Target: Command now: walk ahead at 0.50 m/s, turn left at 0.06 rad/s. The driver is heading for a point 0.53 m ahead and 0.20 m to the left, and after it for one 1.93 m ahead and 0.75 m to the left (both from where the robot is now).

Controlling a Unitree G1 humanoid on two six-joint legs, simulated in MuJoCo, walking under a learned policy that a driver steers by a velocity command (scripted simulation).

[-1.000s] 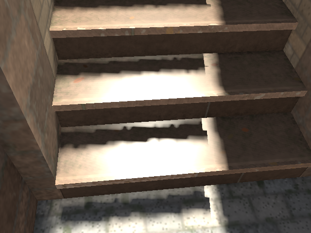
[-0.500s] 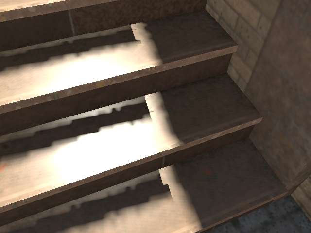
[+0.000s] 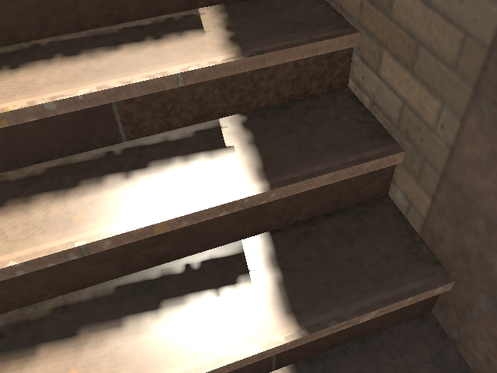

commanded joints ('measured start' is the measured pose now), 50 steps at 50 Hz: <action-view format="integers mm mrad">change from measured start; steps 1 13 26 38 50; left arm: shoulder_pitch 21 -106 -385 -578 -692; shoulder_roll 99 125 98 105 36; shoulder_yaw -4 19 -10 -20 -65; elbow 6 -185 -418 -536 -622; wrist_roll -2 -23 -12 -6 -34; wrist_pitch -28 27 14 4 56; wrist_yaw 8 14 -28 45 -83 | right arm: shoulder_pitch -236 210 176 336 100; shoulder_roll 10 -270 -185 -141 -332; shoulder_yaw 30 -31 -34 2 -48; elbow -191 -20 41 -31 -18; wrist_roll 15 -6 -64 -26 1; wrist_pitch -9 1 -50 -78 -49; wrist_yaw -19 -58 45 40 80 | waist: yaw -4 -163 -20 -127 9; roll -77 292 107 60 179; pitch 182 -300 -80 2 17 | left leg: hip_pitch -417 999 697 1081 457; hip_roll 5 245 38 149 201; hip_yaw -40 -841 -374 -600 -599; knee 108 -1579 -1584 -1516 -1927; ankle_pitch -63 1026 477 621 485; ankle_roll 15 300 46 251 193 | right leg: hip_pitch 69 -339 -998 -1312 -460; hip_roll -324 59 -46 -56 -89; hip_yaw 313 -10 98 116 -83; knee -245 1111 1603 1726 989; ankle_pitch -173 62 262 -94 -130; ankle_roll -137 103 95 169 122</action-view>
